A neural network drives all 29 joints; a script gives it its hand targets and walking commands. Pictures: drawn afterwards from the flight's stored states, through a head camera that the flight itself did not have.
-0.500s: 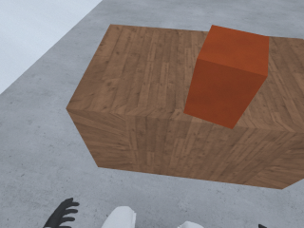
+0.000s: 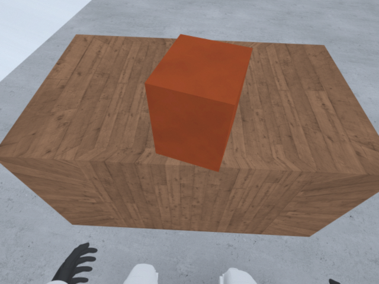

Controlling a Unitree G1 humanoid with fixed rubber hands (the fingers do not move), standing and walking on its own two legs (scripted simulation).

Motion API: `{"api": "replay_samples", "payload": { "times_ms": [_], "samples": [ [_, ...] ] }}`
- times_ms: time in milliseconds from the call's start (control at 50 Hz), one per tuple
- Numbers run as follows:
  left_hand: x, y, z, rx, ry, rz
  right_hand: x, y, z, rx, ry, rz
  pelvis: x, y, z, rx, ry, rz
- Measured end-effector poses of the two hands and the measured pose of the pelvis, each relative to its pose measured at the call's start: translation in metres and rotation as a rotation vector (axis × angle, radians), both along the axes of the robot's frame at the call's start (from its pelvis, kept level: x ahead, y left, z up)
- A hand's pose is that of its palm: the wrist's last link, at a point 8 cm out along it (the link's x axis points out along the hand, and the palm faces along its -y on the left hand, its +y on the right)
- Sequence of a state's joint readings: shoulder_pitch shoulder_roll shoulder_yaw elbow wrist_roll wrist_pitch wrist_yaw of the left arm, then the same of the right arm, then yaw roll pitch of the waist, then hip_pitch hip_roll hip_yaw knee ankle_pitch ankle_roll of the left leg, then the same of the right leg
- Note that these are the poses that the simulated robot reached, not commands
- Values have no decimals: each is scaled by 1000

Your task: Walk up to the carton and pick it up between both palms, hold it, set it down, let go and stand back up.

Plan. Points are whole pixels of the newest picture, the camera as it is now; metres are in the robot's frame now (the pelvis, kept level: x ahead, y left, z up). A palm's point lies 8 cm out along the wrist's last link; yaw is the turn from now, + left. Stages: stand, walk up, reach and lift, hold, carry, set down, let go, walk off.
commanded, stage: walk up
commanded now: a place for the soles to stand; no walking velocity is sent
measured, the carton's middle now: (200, 105) +0.55 +0.00 +0.02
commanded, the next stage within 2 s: none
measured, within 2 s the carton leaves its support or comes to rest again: neither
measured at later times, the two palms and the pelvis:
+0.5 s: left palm out of the picture +0.12 +0.22 -0.05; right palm (348, 272) +0.16 -0.31 -0.06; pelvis +0.02 -0.06 +0.03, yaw +3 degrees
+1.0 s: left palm out of the picture +0.08 +0.25 -0.06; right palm (337, 271) +0.17 -0.29 -0.06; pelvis +0.03 -0.04 +0.03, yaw +7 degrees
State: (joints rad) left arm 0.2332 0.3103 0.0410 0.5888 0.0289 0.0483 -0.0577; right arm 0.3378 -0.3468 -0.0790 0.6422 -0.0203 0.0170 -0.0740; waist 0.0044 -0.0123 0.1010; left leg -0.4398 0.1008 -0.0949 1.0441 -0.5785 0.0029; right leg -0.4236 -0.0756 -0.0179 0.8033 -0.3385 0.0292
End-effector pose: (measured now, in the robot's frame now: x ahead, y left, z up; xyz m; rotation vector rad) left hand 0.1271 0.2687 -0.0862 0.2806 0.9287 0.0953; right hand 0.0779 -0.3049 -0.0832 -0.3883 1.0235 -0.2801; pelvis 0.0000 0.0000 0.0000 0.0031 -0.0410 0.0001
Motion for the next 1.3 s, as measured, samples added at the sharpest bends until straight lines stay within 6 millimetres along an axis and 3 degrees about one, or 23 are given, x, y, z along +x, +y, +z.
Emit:
{"api": "replay_samples", "payload": {
  "times_ms": [160,320,420,540,680,800,920,1080,1200,1300],
  "samples": [
    [-15,-29,11,32,35,58,63,7,14,108,-100,123,12,-32,15,9,16,7],
    [-13,-47,21,16,1,67,90,5,25,170,-141,174,17,-49,24,2,21,38],
    [-10,-49,32,32,-32,65,94,-3,27,169,-139,185,17,-54,27,1,21,53],
    [-8,-45,39,48,-50,70,82,-7,22,172,-94,177,18,-55,29,-2,21,65],
    [-12,-39,38,51,-46,81,68,-4,16,176,-41,171,17,-52,29,-5,22,78],
    [-21,-32,33,49,-33,109,69,1,15,168,-31,187,17,-48,27,-7,29,96],
    [-35,-25,28,56,-4,137,80,6,19,160,-45,215,20,-44,26,-13,31,115],
    [-59,-15,12,43,88,193,97,25,20,168,-58,233,46,-34,24,-12,30,137],
    [-38,-24,12,27,79,196,111,22,14,154,-10,213,70,-34,24,-14,36,149],
    [-18,-25,19,39,57,191,145,27,15,154,-36,239,85,-33,25,-10,36,144]
  ]
}}
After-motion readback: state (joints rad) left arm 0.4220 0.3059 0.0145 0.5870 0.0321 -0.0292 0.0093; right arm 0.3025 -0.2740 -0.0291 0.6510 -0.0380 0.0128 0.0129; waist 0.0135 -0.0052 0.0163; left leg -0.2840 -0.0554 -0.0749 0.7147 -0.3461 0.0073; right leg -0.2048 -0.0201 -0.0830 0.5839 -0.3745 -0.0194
